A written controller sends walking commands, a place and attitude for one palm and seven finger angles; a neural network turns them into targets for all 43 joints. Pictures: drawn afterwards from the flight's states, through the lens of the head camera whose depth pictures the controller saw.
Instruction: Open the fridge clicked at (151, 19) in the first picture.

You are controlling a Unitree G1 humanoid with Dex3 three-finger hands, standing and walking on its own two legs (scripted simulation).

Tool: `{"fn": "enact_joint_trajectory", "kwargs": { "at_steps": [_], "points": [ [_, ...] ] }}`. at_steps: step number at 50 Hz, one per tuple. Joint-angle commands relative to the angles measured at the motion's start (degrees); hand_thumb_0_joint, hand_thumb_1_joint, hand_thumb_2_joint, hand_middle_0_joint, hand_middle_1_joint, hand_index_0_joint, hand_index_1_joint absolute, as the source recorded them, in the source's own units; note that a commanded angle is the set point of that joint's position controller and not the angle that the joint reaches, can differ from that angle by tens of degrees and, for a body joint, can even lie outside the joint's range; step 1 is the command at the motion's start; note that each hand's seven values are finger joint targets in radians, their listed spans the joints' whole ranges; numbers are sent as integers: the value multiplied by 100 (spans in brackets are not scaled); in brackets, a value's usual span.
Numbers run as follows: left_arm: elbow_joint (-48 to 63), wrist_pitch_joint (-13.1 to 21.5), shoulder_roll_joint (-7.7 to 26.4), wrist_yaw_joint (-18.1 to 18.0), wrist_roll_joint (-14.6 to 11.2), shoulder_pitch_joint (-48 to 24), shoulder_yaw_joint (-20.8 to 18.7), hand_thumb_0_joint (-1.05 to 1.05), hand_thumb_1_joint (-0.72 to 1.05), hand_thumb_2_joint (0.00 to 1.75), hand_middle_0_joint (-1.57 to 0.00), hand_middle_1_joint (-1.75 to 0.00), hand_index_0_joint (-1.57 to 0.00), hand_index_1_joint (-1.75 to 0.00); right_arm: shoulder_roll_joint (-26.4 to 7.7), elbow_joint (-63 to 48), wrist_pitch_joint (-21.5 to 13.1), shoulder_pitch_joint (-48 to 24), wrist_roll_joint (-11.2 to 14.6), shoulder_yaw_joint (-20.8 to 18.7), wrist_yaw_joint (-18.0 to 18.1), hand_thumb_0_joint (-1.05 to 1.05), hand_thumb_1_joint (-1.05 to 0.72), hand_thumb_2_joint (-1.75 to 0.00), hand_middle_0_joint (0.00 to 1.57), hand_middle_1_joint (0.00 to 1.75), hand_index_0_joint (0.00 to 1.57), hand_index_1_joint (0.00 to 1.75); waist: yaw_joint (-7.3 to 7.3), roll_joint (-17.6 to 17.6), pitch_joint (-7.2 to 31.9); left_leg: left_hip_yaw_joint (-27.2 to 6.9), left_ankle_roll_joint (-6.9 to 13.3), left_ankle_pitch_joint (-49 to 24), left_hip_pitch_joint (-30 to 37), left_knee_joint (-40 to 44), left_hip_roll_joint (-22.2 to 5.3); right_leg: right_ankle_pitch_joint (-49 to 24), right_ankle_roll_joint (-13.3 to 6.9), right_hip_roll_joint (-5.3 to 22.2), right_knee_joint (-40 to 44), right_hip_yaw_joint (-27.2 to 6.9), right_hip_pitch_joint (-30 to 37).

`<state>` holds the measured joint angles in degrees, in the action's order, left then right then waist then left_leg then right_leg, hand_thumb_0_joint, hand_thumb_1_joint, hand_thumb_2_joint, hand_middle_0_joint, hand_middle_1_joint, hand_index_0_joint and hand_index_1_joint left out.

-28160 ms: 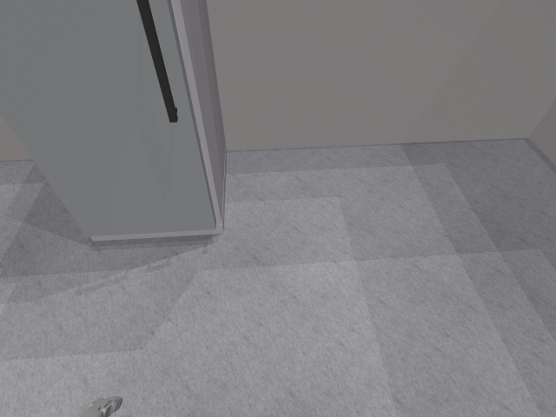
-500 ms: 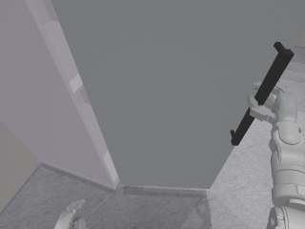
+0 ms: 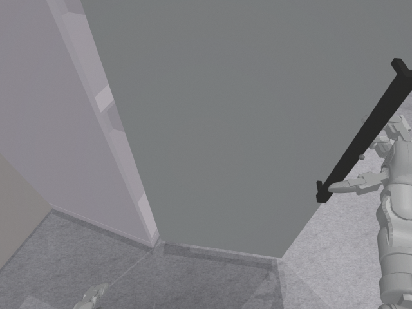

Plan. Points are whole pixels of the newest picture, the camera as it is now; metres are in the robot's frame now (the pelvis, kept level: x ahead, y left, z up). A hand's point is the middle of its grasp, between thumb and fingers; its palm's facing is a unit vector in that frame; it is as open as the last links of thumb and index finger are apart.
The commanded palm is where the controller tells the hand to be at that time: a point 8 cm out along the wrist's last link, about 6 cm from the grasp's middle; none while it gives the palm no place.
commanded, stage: slip the hand off the handle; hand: right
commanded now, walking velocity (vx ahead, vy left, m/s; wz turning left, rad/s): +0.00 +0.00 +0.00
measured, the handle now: (350, 146) +0.43 -0.25 +0.10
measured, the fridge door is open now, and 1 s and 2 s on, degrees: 78 76 76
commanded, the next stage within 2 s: draw the hand back to the body in 1.34 s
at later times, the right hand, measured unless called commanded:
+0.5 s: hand (396, 164) +0.38 -0.31 +0.12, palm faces +0.31 +0.92 -0.24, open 14.7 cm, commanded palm +0.34 -0.36 +0.13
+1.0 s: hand out of the picture +0.31 -0.33 +0.11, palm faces +0.33 +0.91 -0.23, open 14.7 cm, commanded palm +0.27 -0.36 +0.13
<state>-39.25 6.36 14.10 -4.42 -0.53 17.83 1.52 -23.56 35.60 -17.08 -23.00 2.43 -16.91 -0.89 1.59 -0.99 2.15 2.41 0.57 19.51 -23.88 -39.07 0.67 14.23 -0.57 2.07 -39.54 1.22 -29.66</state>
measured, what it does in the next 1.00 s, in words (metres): stands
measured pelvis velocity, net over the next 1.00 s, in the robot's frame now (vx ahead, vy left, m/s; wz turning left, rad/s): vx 0.02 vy -0.01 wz -0.01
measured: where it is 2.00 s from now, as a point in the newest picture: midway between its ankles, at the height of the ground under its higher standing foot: outside the picture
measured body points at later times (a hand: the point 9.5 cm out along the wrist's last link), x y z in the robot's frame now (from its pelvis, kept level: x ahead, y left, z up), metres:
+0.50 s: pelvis +0.03 -0.01 +0.00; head +0.07 -0.01 +0.45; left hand +0.18 +0.25 -0.10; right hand +0.35 -0.36 +0.13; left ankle +0.01 +0.11 -0.72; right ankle +0.06 -0.12 -0.72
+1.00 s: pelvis +0.02 -0.01 +0.00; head +0.04 -0.01 +0.44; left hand +0.16 +0.24 -0.10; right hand +0.29 -0.38 +0.13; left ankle +0.01 +0.11 -0.72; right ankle +0.06 -0.12 -0.72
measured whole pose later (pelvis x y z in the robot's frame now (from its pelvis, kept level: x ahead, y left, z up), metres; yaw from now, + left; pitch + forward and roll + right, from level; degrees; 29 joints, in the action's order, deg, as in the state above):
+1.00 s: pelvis +0.02 -0.01 +0.00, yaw -1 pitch +6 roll +2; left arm -35.3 5.6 14.8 -5.3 -1.3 17.0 1.2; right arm -26.4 19.8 -14.3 -4.0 9.9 -27.5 -12.2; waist -1.2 -1.3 4.3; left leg 2.8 0.1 22.5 -24.4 -41.1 0.3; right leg 17.9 -1.0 1.7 -43.4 0.7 -31.3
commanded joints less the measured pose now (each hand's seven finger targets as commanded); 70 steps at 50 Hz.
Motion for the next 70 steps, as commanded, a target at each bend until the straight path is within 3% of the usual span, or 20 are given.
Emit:
{"fn": "enact_joint_trajectory", "kwargs": {
  "at_steps": [1,2,3,6,7,11,17,19,23,24,27,32,35,40,48,51,57,65,67,70],
  "points": [
    [815,301,928,-105,-27,-351,-344,0,90,90,-20,-30,-20,-30,-1407,-1440,-114,-2158,-1,-349,129,0,55,-20,25,115,25,115,-18,-104,1407,-143,23,-261,-239,815,61,55,-209,-180,517,-135,1211],
    [817,290,923,-104,-16,-327,-344,0,90,90,-20,-30,-20,-30,-1430,-1595,-106,-2125,-21,-360,144,0,55,-20,25,115,25,115,-33,-180,1508,-122,39,-510,-161,763,67,-206,-221,-172,464,-137,1309],
    [771,248,945,-108,-7,-212,-362,0,90,90,-20,-30,-20,-30,-1860,-1143,-32,-1494,-42,-901,144,0,55,-20,25,115,25,115,-197,44,1465,-101,49,-714,-38,702,65,-380,-202,-169,456,-144,1155],
    [929,165,881,-98,-29,-326,-328,0,90,90,-20,-30,-20,-30,-1670,-1575,29,-1383,55,-794,-5,0,55,-20,25,115,25,115,-236,54,1665,-105,23,-1194,180,601,58,-753,-197,-206,413,-59,1172],
    [914,139,887,-113,-16,-273,-341,0,90,90,-20,-30,-20,-30,-1852,-1570,34,-1278,95,-1027,-24,0,55,-20,25,115,25,115,-276,153,1709,-96,27,-1330,274,576,74,-879,-212,-189,377,-67,1151],
    [984,108,856,-90,-20,-311,-365,0,90,90,-20,-30,-20,-30,-1832,-2146,-78,-1321,79,-990,-217,0,55,-20,25,115,25,115,-228,-410,1926,-72,62,-1615,164,450,118,-1344,-185,-187,274,-75,1496],
    [919,85,899,-134,-63,-252,-395,0,90,90,-20,-30,-20,-30,-1680,-2227,-31,-1378,263,-787,-627,0,55,-20,25,115,25,115,-24,-529,1663,-28,71,-1612,-150,476,158,-1488,-190,-161,161,-150,1632],
    [908,92,918,-160,-86,-266,-391,0,90,90,-20,-30,-20,-30,-1687,-2121,45,-1254,339,-794,-752,0,55,-20,25,115,25,115,-62,-567,1633,-14,76,-1483,-223,502,150,-1377,-161,-163,200,-195,1644],
    [867,84,957,-191,-83,-202,-383,0,90,90,-20,-30,-20,-30,-1987,-1917,104,-1219,400,-1080,-830,0,55,-20,25,115,25,115,-94,-371,1645,8,74,-1446,-236,477,157,-1333,-163,-176,193,-257,1518],
    [874,73,970,-195,-71,-191,-403,0,90,90,-20,-30,-20,-30,-2218,-1930,77,-1154,397,-1325,-834,0,55,-20,25,115,25,115,-169,-385,1722,-11,78,-1512,-151,452,155,-1383,-154,-178,184,-240,1494],
    [952,62,957,-174,-56,-177,-385,0,90,90,-20,-30,-20,-30,-2337,-1999,10,-973,435,-1466,-881,0,55,-20,25,115,25,115,-266,-486,1900,4,102,-1658,-23,357,174,-1625,-147,-198,123,-238,1488],
    [937,14,985,-190,-67,-124,-368,0,90,90,-20,-30,-20,-30,-2589,-1612,-7,-1017,461,-1648,-1040,0,55,-20,25,115,25,115,-198,-415,1689,-20,72,-1498,-160,362,183,-1345,-164,-196,83,-202,1224],
    [1110,53,938,-129,-91,-194,-383,0,90,90,-20,-30,-20,-30,-2132,-1912,1,-405,576,-1361,-1222,0,55,-20,25,115,25,115,-326,-613,1895,10,85,-1510,-112,338,185,-1452,-149,-194,121,-212,1407],
    [1212,79,965,-96,-112,-240,-392,0,90,90,-20,-30,-20,-30,-2245,-2261,21,392,823,-1672,-1314,0,55,-20,25,115,25,115,-388,-266,1730,36,61,-1471,-64,332,210,-1292,-165,-197,153,-215,1222],
    [1246,266,894,-177,-94,-544,-321,0,90,90,-20,-30,-20,-30,-2170,-3093,-129,466,813,-1655,-1043,0,55,-20,25,115,25,115,-364,-681,1377,-1,81,-621,-304,423,188,-456,-165,-225,283,-272,1137],
    [1253,356,860,-210,-93,-620,-297,0,90,90,-20,-30,-20,-30,-1865,-3301,-112,680,818,-1376,-1067,0,55,-20,25,115,25,115,-346,-735,1406,37,87,-456,-334,435,186,-297,-144,-209,347,-337,1241],
    [1221,470,876,-288,-135,-714,-245,0,90,90,-20,-30,-20,-30,-1925,-3212,101,1123,1014,-1511,-1176,0,55,-20,25,115,25,115,-386,-333,1045,-5,65,-163,-263,613,161,144,-152,-216,430,-344,994],
    [1316,634,815,-253,-115,-844,-205,0,90,90,-20,-30,-20,-30,-1793,-3747,133,1919,1112,-1598,-1239,0,55,-20,25,115,25,115,-519,-459,1098,-25,70,-444,-83,594,134,-135,-140,-257,397,-300,1089],
    [1293,632,831,-251,-102,-825,-200,0,90,90,-20,-30,-20,-30,-1840,-3793,141,2133,1149,-1664,-1267,0,55,-20,25,115,25,115,-510,-410,953,-47,63,-456,-73,605,123,-131,-143,-261,346,-271,965],
    [1241,700,834,-308,-131,-913,-177,0,90,90,-20,-30,-20,-30,-1863,-3909,84,1568,1197,-1647,-1312,0,55,-20,25,115,25,115,-386,-515,685,-75,48,-106,-323,681,130,179,-129,-255,393,-315,922]
  ]
}}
